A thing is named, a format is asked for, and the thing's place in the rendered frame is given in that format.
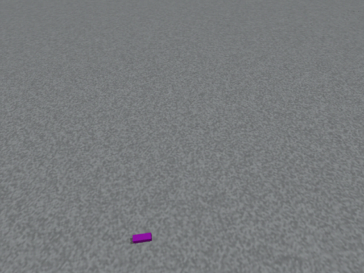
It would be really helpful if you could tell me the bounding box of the small box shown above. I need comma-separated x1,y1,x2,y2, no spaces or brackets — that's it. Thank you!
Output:
133,233,152,243

